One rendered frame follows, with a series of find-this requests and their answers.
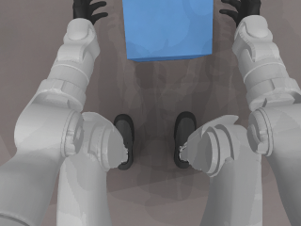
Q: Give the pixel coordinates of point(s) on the robot right forearm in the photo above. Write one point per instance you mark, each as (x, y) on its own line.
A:
(262, 69)

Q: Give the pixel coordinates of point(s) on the robot right hand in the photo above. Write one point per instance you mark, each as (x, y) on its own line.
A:
(245, 8)

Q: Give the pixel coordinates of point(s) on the left robot shin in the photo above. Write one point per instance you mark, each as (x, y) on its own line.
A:
(122, 155)

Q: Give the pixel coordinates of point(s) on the right robot upper arm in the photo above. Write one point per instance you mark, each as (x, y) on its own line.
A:
(275, 132)

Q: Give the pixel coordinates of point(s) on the carton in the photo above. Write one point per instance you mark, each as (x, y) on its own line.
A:
(159, 30)

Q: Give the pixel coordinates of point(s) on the left robot upper arm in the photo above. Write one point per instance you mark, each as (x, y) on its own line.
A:
(46, 135)

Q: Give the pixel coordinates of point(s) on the robot left hand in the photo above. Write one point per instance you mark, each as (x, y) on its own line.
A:
(83, 9)

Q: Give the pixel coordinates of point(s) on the left robot thigh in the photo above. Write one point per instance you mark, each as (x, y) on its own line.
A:
(81, 193)

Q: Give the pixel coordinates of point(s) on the robot left forearm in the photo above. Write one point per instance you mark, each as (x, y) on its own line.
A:
(67, 81)

